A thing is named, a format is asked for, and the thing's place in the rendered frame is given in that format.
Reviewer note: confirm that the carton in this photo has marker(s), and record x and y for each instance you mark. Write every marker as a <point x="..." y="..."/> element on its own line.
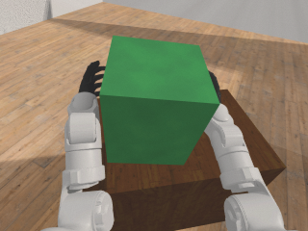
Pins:
<point x="156" y="98"/>

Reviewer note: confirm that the right robot forearm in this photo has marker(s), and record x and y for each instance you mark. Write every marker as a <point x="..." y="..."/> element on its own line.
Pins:
<point x="237" y="172"/>

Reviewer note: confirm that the robot left upper arm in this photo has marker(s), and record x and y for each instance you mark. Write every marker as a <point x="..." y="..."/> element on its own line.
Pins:
<point x="85" y="211"/>

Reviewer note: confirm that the right robot hand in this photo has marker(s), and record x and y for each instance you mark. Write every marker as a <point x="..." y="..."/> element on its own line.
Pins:
<point x="216" y="85"/>

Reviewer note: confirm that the robot right upper arm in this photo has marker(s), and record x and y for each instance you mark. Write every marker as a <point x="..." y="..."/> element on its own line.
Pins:
<point x="252" y="211"/>

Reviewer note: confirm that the pedestal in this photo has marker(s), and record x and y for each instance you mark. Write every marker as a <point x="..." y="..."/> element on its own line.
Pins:
<point x="155" y="197"/>

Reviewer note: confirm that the left robot hand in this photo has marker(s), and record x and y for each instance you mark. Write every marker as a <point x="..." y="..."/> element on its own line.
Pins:
<point x="88" y="82"/>

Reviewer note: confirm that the left robot forearm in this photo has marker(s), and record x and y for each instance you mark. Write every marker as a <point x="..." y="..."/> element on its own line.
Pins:
<point x="82" y="144"/>

